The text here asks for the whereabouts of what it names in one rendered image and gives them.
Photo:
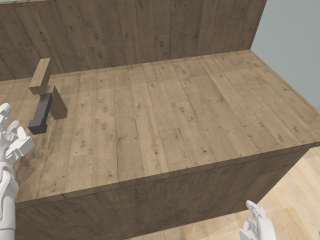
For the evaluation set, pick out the right robot hand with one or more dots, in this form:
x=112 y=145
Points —
x=262 y=228

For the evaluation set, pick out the left robot hand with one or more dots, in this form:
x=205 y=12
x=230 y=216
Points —
x=12 y=148

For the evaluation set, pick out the counter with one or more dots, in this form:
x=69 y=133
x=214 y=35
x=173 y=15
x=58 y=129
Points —
x=161 y=114

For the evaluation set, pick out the robot left forearm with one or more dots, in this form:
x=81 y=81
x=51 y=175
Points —
x=8 y=190

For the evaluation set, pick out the tap lever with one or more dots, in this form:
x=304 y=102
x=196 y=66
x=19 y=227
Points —
x=38 y=125

